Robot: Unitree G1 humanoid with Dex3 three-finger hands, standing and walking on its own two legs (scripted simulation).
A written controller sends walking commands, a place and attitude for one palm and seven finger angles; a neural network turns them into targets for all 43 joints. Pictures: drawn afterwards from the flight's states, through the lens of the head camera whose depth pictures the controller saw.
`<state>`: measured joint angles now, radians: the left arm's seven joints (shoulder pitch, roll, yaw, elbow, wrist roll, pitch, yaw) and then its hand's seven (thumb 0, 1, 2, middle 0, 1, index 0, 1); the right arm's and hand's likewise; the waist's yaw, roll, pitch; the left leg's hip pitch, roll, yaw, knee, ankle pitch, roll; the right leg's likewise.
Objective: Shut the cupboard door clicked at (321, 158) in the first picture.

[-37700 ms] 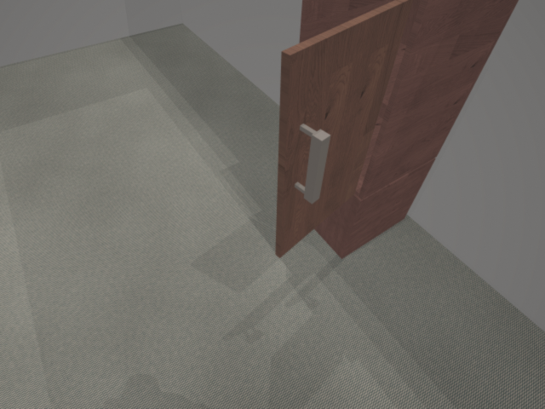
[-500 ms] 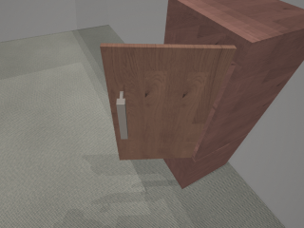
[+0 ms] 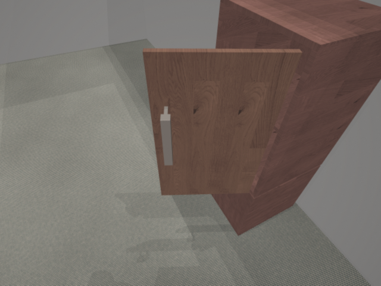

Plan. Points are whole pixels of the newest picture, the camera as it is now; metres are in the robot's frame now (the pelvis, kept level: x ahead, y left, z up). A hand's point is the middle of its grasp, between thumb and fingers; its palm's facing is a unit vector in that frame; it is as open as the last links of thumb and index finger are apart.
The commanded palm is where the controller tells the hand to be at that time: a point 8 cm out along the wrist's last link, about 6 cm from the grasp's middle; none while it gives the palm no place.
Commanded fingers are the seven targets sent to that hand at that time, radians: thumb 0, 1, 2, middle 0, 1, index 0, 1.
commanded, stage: look again from close up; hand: left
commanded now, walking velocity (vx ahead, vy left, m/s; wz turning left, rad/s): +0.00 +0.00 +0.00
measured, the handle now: (167, 136) +0.50 +0.10 +0.02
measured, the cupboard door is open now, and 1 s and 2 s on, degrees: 65 65 65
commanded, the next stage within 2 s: shuffle to correct the standing spot in 0.14 s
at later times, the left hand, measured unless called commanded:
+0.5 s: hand out of the picture -0.05 +0.15 -0.18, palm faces +0.07 -0.99 -0.14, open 7.3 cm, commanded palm none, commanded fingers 0.00 0.90 0.90 -0.20 -0.30 -0.20 -0.30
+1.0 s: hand out of the picture -0.01 +0.10 -0.19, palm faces +0.09 -0.99 -0.09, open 7.3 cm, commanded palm none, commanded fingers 0.00 0.90 0.90 -0.20 -0.30 -0.20 -0.30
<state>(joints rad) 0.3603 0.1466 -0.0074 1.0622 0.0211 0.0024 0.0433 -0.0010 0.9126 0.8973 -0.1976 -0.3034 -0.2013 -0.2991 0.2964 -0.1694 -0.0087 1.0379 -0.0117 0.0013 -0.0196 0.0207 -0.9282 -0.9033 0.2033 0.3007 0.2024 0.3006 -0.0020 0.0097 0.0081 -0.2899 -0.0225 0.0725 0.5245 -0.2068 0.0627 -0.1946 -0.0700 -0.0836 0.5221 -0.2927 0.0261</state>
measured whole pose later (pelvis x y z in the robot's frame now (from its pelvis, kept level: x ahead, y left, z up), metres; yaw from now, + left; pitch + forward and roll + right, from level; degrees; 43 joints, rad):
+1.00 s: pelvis +0.05 -0.04 -0.01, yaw +1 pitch +1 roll -1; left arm 0.43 0.13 0.03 1.04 0.03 0.04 0.01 0.00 0.91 0.90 -0.20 -0.30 -0.20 -0.30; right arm 0.27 -0.12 -0.02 1.09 -0.02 -0.02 -0.06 0.01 -0.92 -0.90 0.20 0.30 0.20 0.30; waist 0.01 -0.06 -0.01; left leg -0.33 0.04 0.02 0.67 -0.35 0.00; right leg -0.23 0.02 -0.09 0.65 -0.43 -0.03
